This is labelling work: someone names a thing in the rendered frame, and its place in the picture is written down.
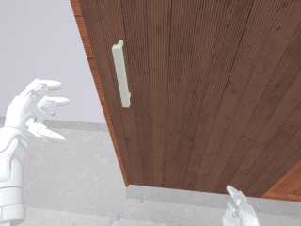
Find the robot left hand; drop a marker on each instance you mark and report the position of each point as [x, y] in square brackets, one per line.
[22, 110]

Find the handle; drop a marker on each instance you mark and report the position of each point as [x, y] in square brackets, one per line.
[121, 74]

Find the robot right hand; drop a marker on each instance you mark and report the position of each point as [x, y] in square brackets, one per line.
[244, 214]

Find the wardrobe door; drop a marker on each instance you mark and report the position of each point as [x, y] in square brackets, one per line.
[290, 183]
[215, 90]

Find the robot left forearm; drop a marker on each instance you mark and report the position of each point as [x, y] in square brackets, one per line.
[13, 144]

